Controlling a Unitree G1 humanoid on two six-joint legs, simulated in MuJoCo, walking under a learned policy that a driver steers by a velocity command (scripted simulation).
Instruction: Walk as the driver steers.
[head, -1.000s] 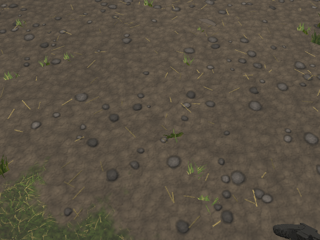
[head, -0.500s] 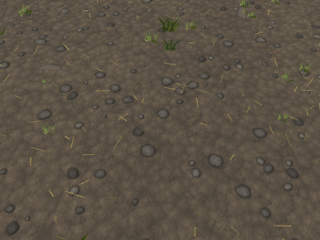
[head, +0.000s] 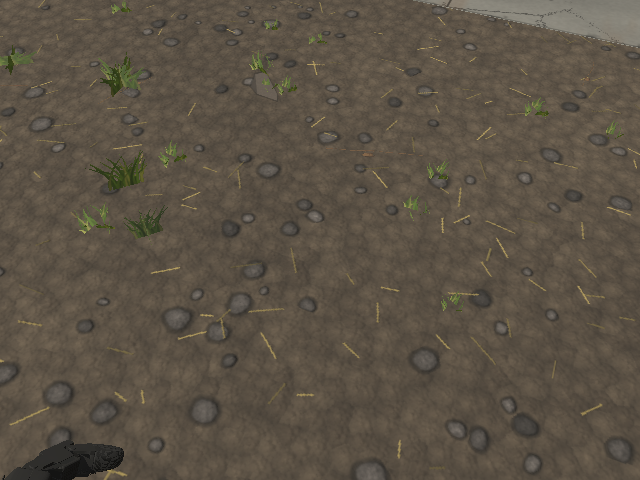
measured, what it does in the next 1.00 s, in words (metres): walks ahead, turning left: right foot, then left foot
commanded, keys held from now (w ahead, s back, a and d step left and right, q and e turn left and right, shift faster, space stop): w+q+shift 1.00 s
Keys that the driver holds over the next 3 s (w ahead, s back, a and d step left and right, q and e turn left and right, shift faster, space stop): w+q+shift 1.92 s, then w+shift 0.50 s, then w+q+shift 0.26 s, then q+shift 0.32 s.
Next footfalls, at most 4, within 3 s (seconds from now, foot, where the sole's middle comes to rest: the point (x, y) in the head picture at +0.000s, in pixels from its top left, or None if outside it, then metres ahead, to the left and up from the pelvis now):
0.18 right None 0.34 -0.10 -0.77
0.62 left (233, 387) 0.73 0.16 -0.77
1.02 right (204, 242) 1.17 0.25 -0.77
1.50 left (38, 240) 1.20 0.70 -0.77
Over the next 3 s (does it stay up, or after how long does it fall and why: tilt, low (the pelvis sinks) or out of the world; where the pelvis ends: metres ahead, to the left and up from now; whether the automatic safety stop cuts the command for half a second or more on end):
stays up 0.99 1.79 0.00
